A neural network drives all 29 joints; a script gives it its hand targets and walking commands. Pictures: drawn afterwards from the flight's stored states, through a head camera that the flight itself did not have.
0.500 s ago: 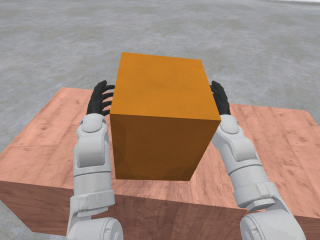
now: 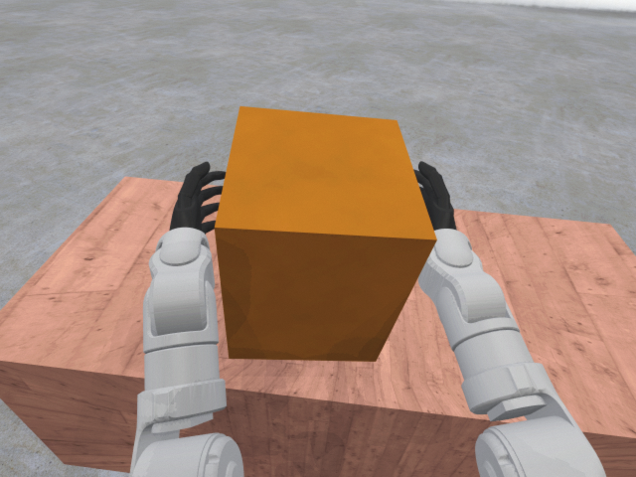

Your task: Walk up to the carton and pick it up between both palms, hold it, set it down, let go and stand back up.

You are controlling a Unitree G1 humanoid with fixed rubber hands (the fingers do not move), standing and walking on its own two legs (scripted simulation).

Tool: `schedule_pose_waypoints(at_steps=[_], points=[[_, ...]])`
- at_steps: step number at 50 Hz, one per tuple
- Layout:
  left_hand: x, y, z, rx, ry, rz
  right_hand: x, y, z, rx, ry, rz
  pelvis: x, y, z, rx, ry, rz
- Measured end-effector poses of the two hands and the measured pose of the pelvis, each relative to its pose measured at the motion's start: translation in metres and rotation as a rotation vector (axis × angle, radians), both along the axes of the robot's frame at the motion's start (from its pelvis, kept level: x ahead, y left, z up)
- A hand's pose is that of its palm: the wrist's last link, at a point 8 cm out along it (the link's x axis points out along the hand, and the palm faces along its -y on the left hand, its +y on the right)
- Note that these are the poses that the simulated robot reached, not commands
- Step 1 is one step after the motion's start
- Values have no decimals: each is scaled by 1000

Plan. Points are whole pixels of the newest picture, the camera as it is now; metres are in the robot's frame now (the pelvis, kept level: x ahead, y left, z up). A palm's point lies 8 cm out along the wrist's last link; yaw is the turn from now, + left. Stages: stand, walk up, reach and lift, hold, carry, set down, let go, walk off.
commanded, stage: hold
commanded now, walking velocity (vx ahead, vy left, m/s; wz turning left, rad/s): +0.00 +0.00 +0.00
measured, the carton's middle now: (311, 241) +0.38 +0.01 +0.14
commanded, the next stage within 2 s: none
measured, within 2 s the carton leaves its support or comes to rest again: neither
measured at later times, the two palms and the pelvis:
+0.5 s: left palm (194, 228) +0.36 +0.15 +0.18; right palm (437, 228) +0.36 -0.14 +0.18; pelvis +0.00 +0.00 +0.00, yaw +0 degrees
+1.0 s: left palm (194, 228) +0.36 +0.15 +0.18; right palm (437, 228) +0.36 -0.14 +0.18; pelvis +0.00 +0.00 +0.00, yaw +0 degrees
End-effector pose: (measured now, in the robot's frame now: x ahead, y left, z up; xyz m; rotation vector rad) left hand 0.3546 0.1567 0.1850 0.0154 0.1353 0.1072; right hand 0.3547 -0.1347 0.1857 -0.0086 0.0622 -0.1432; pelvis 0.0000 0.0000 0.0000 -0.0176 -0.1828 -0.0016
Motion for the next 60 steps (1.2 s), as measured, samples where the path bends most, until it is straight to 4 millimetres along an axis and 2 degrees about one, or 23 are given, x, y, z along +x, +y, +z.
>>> schedule_pose_waypoints(at_steps=[10, 60], points=[[5, -4, -1, 7, 15, -9, 3, -4, -4, 0, 14, -9, -1, 0, 0, 1, 5, -3], [3, -4, -1, 8, 4, -2, 3, -4, -1, 1, -1, 0, 1, -1, 0, 0, 3, 1]])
